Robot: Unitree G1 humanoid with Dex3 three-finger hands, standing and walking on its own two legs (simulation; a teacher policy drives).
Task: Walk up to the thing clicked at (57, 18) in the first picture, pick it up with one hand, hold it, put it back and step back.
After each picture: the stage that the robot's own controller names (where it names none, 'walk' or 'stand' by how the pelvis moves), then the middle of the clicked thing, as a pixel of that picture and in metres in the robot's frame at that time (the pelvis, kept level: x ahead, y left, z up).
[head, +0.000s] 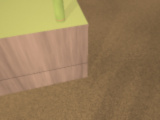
stand; (58, 4) +1.04 +0.20 -0.02
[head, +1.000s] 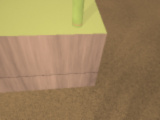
walk; (78, 7) +0.93 +0.06 -0.01
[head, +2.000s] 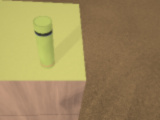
walk; (45, 45) +0.55 +0.19 -0.01
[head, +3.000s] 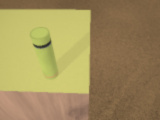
stand; (46, 56) +0.50 +0.20 +0.00
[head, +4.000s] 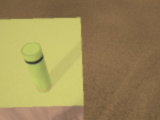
stand; (38, 70) +0.45 +0.21 -0.03
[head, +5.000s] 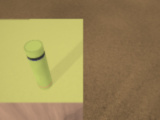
stand; (40, 67) +0.48 +0.21 -0.03
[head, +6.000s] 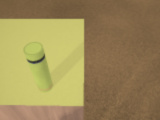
stand; (40, 69) +0.46 +0.21 -0.03
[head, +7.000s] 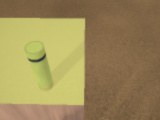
stand; (41, 68) +0.46 +0.21 -0.03
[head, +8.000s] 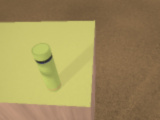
rise first; (48, 70) +0.46 +0.22 -0.02
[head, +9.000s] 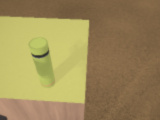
go down; (43, 65) +0.48 +0.20 -0.02
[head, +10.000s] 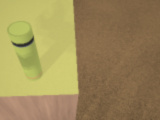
go down; (28, 55) +0.47 +0.20 +0.03
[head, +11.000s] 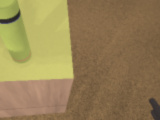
close in; (13, 33) +0.48 +0.20 +0.06
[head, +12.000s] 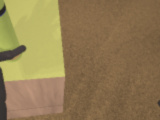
close; (0, 30) +0.49 +0.21 +0.08
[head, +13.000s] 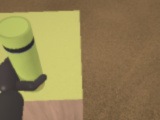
lift; (26, 61) +0.35 +0.17 +0.16
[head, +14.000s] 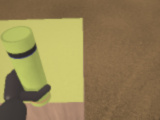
hold; (30, 71) +0.32 +0.17 +0.15
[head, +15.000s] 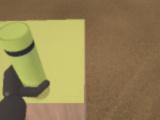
hold; (29, 67) +0.32 +0.18 +0.16
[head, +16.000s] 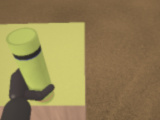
hold; (35, 71) +0.32 +0.16 +0.15
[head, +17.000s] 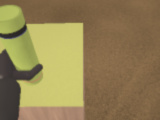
crouch; (22, 51) +0.36 +0.19 +0.19
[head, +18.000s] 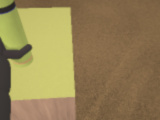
crouch; (11, 32) +0.46 +0.21 +0.16
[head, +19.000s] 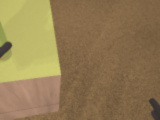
lower; out of the picture +0.50 +0.22 +0.08
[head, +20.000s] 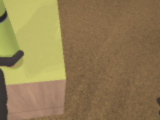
lower; (2, 37) +0.47 +0.21 +0.07
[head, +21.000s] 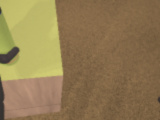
lower; out of the picture +0.48 +0.21 +0.08
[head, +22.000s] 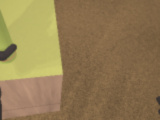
lower; out of the picture +0.49 +0.21 +0.08
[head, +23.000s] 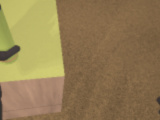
open; out of the picture +0.49 +0.22 +0.08
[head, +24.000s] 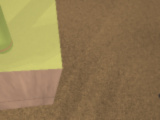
rise; out of the picture +0.49 +0.22 +0.08
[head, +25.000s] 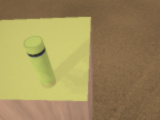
sink last; (42, 64) +0.47 +0.22 +0.02
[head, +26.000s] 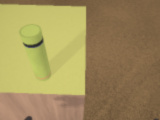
stand; (37, 56) +0.47 +0.21 +0.03
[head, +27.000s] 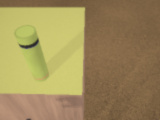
stand; (34, 56) +0.47 +0.22 +0.03
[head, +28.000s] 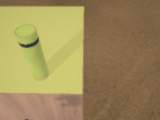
stand; (34, 56) +0.48 +0.22 +0.03
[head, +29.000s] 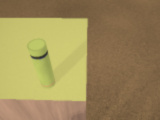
stand; (43, 66) +0.48 +0.21 -0.03
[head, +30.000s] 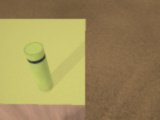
stand; (40, 69) +0.46 +0.21 -0.03
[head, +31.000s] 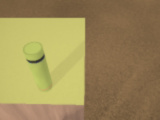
stand; (39, 69) +0.46 +0.21 -0.03
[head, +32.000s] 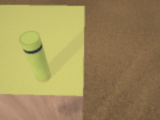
walk; (37, 60) +0.47 +0.22 -0.02
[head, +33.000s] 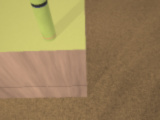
walk; (44, 17) +0.67 +0.22 +0.00
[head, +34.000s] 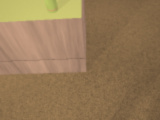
walk; out of the picture +0.95 +0.25 -0.01
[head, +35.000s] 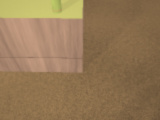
stand; out of the picture +1.09 +0.23 -0.01
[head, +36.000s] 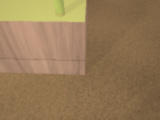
stand; out of the picture +1.09 +0.21 -0.03
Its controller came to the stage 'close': yes
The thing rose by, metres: 0.21
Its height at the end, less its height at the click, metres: +0.00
